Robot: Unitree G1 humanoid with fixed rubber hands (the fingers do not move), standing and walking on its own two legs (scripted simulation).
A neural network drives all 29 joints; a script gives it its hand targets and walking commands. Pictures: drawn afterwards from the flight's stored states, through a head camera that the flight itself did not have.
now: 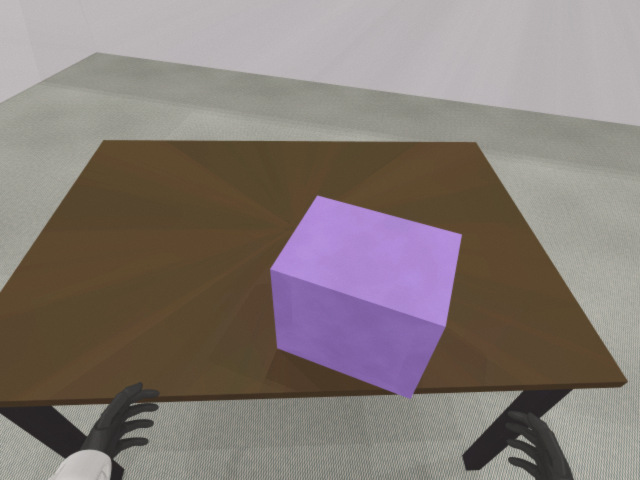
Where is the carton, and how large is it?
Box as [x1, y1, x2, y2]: [270, 196, 461, 398]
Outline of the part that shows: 317,196 270,269 277,347 410,398 445,326 461,234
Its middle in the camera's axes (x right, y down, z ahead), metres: +0.07 +0.09 +0.62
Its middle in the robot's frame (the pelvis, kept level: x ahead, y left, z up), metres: +0.40 -0.04 -0.03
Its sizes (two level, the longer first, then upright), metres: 0.234 0.173 0.210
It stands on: a table, 0.64 m high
